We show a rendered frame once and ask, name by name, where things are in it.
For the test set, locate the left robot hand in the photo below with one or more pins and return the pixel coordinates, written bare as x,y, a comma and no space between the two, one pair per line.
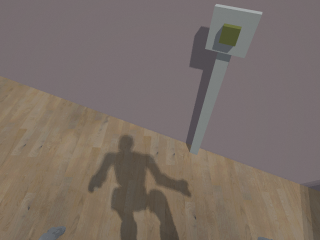
53,233

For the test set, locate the panel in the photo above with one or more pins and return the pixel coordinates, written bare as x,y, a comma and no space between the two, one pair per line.
248,20

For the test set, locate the button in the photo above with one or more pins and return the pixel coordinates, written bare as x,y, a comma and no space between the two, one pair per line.
229,34

